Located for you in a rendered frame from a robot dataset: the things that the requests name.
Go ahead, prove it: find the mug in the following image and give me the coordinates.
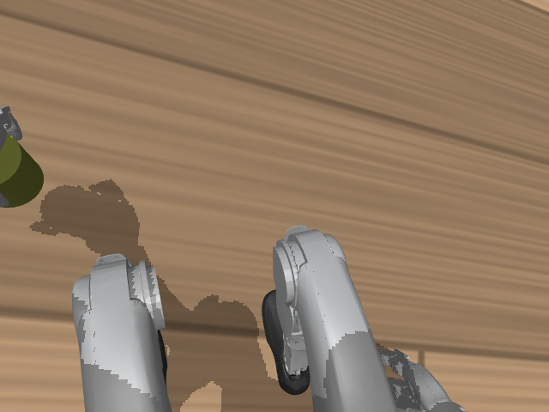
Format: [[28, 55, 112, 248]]
[[0, 133, 44, 208]]

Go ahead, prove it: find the right robot hand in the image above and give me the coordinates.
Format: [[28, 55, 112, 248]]
[[377, 348, 451, 412]]

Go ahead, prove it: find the left robot hand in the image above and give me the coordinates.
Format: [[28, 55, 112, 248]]
[[0, 106, 22, 208]]

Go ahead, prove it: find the right robot foot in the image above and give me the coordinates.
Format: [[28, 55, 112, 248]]
[[262, 290, 310, 395]]

